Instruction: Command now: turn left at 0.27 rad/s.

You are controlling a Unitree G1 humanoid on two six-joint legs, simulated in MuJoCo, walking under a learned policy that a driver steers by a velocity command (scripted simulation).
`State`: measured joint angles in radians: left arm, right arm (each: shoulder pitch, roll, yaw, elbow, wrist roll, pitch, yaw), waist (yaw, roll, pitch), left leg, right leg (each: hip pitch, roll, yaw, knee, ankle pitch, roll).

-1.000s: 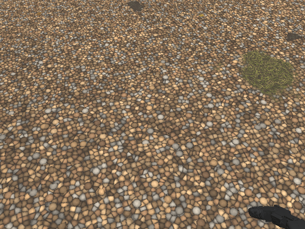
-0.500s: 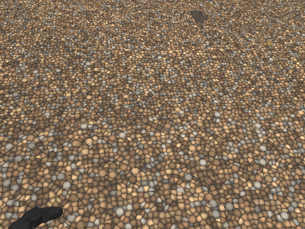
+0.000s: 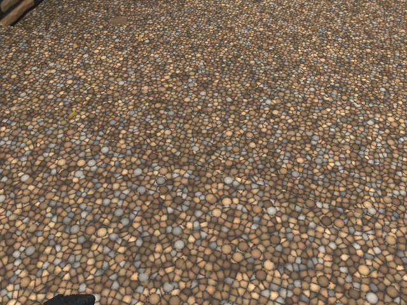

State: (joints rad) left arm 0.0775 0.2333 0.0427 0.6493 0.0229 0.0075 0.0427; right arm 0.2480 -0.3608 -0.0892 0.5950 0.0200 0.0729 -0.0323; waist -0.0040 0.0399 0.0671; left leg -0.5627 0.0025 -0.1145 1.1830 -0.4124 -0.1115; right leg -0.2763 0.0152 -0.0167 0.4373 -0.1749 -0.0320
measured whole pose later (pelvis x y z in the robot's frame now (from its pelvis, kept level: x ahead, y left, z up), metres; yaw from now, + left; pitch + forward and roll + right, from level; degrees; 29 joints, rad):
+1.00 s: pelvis +0.03 -0.04 -0.01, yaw -28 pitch +1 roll -1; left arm 0.08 0.23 0.02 0.64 0.02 0.02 0.02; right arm 0.23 -0.28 -0.06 0.72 0.02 0.03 0.00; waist -0.03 0.02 0.01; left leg -0.39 0.05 0.00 0.77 -0.39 -0.04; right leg -0.25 0.07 -0.01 0.52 -0.29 -0.06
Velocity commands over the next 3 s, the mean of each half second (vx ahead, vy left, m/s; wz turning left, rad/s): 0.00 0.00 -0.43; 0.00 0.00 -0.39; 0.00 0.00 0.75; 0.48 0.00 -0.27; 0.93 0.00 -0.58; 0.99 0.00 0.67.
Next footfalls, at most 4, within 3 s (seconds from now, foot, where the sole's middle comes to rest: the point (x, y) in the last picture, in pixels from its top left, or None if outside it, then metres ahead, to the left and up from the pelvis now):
0.16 left None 0.04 0.14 -0.78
0.56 right None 0.02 -0.13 -0.78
1.10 left None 0.11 0.06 -0.78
1.56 right None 0.16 -0.16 -0.78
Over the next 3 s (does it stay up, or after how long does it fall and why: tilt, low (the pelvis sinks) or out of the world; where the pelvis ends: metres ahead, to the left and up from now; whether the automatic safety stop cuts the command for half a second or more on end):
stays up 0.88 -0.51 -0.06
